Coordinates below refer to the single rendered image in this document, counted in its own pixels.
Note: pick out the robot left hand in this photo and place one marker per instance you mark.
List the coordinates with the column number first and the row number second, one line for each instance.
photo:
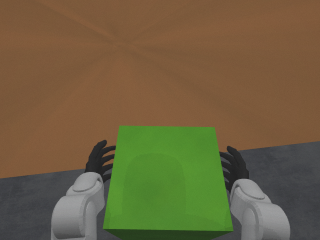
column 96, row 160

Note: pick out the carton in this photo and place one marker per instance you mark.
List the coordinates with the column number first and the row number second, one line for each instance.
column 167, row 183

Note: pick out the robot right hand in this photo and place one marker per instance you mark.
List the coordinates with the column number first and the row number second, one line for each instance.
column 237, row 168

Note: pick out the left robot forearm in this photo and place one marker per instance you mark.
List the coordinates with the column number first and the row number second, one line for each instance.
column 74, row 216

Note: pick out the right robot forearm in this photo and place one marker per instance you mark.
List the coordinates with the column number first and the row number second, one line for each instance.
column 260, row 219

